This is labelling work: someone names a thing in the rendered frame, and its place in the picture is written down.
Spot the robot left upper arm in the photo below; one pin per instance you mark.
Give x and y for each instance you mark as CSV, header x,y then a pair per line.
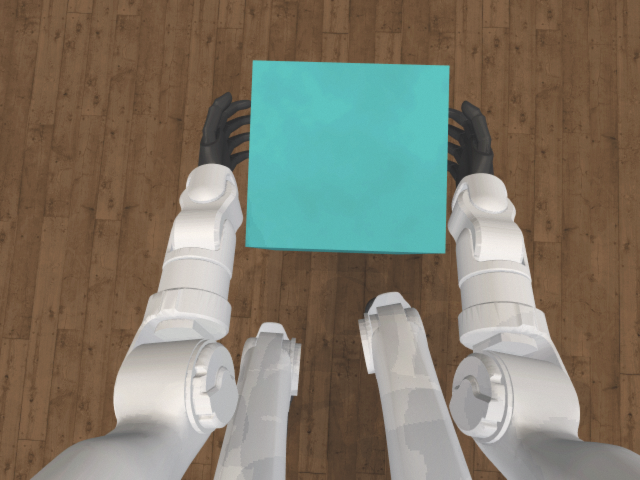
x,y
169,398

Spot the robot right upper arm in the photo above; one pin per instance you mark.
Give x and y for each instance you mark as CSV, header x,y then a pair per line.
x,y
523,413

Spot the robot right foot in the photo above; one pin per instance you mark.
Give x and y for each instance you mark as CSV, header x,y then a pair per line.
x,y
369,304

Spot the robot left thigh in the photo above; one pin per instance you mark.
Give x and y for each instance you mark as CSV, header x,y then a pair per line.
x,y
254,445

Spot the robot right hand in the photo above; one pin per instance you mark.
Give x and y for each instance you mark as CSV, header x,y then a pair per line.
x,y
474,155

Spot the right robot forearm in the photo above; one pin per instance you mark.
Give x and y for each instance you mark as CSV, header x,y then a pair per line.
x,y
498,307

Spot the carton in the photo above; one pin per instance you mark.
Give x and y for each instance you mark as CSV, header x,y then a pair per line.
x,y
348,157

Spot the left robot forearm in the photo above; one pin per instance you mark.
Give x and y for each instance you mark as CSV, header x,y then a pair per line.
x,y
192,298

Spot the robot left hand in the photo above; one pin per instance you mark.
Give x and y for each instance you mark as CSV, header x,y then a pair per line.
x,y
216,146

